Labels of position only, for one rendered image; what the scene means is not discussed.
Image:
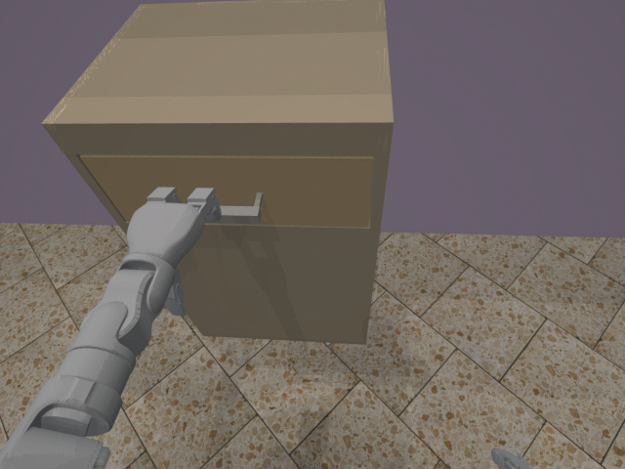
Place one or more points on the cabinet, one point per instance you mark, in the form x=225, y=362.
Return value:
x=253, y=77

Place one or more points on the left robot upper arm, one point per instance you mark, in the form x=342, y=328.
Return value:
x=46, y=449

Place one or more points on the handle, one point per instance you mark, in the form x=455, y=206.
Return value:
x=241, y=214

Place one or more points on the drawer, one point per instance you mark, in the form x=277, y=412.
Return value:
x=297, y=190

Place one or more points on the left robot forearm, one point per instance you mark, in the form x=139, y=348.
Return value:
x=83, y=398

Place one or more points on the robot right hand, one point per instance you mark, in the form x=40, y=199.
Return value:
x=507, y=460

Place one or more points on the robot left hand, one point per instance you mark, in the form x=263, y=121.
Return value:
x=167, y=228

